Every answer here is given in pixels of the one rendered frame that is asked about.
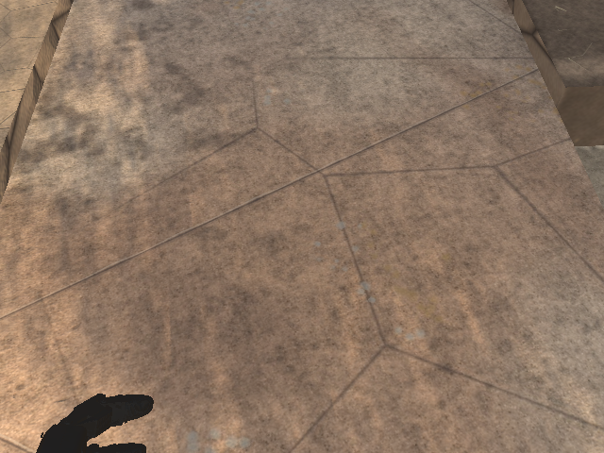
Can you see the robot left hand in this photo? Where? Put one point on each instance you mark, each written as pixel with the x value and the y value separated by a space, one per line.
pixel 91 418

